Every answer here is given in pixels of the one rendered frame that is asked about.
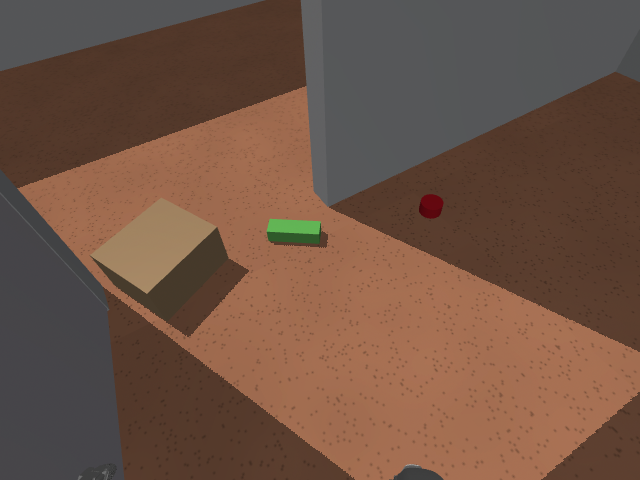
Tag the left robot hand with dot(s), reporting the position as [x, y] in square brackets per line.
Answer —
[102, 472]

